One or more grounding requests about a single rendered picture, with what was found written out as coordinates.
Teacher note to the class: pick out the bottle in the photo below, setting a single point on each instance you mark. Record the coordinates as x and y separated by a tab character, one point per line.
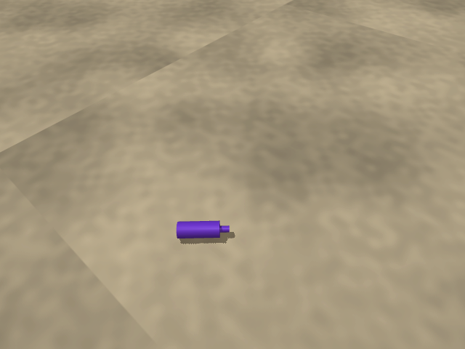
201	229

